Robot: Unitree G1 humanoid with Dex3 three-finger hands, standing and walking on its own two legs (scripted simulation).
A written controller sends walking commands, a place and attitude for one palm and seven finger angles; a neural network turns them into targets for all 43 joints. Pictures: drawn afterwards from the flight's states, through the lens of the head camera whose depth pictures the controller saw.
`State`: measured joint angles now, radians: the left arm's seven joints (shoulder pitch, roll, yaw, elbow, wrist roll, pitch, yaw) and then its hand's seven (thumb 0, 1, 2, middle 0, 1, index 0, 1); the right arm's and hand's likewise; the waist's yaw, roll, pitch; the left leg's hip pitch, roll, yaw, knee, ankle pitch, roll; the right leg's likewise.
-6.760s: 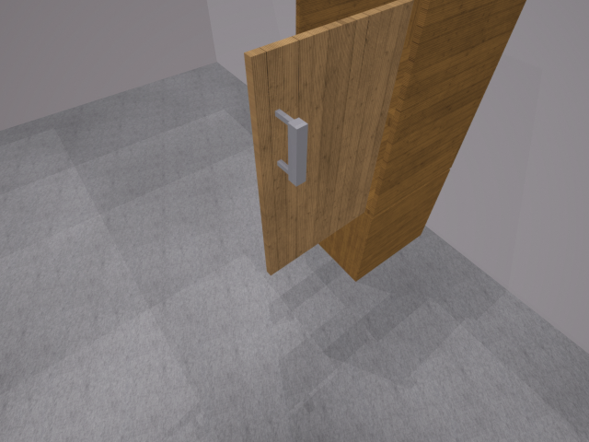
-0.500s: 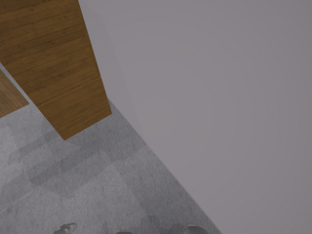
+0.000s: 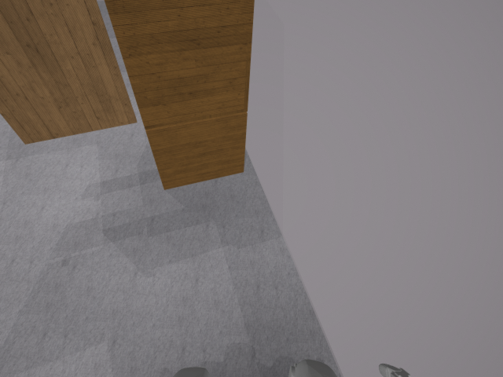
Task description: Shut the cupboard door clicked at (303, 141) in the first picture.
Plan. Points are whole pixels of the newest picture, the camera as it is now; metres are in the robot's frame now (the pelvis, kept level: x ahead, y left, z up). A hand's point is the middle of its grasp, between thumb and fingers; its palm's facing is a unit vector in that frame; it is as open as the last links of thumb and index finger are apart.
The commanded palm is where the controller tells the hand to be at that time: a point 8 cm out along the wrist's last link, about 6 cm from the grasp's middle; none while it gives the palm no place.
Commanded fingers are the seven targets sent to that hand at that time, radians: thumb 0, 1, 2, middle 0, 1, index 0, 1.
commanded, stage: turn to face it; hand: left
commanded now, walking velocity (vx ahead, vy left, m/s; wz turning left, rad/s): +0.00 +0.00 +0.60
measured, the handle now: out of the picture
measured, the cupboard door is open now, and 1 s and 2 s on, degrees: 92 92 92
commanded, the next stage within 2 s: take the last steps up to it in 0.50 s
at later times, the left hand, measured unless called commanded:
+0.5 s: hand out of the picture +0.02 +0.16 -0.16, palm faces +0.28 -0.93 -0.23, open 7.4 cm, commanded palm none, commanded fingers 0.00 0.90 0.90 -0.20 -0.30 -0.20 -0.30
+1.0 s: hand out of the picture -0.01 +0.16 -0.15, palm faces +0.47 -0.85 -0.23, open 7.4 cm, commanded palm none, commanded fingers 0.00 0.90 0.90 -0.20 -0.30 -0.20 -0.30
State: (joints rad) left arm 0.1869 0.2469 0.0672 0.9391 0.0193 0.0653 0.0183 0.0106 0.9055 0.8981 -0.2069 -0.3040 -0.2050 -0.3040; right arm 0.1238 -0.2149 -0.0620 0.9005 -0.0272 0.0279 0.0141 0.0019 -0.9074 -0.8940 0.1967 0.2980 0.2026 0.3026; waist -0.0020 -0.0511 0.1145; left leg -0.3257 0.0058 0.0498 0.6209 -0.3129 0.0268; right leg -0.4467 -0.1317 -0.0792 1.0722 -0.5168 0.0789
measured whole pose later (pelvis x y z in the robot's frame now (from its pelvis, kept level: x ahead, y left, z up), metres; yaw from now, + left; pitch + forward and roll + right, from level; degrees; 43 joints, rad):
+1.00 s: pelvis +0.07 -0.01 +0.02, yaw +26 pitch +0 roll +1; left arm 0.31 0.15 0.05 1.02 0.03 -0.05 0.01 0.01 0.91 0.90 -0.20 -0.30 -0.20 -0.30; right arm 0.21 -0.23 -0.07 1.02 -0.03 0.06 0.04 0.01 -0.91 -0.89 0.20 0.30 0.20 0.30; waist 0.01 0.02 0.05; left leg -0.54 0.04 0.02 1.09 -0.28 -0.03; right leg -0.12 -0.11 -0.15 0.44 -0.32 0.03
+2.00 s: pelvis +0.33 +0.27 +0.01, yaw +28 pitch +0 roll +1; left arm 0.39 0.14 0.04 1.15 0.03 -0.06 0.00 0.01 0.92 0.90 -0.21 -0.30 -0.20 -0.30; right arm 0.16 -0.19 -0.05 1.03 -0.03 -0.03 0.04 0.00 -0.91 -0.89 0.19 0.30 0.20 0.30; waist 0.04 -0.01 0.06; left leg -0.40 0.06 0.12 0.53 -0.18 0.00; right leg -0.02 -0.10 -0.16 0.43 -0.39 0.04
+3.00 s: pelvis +0.42 +0.34 +0.01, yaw +25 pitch +0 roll +0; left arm 0.24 0.19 0.01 1.04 0.02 0.02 0.03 0.01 0.92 0.90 -0.21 -0.30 -0.20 -0.30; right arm 0.19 -0.17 -0.03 1.02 -0.02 0.02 -0.02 0.00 -0.91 -0.89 0.20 0.30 0.20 0.30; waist 0.01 -0.02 0.06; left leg -0.19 0.03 0.06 0.52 -0.32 0.00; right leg -0.27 -0.02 -0.08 0.53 -0.25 -0.02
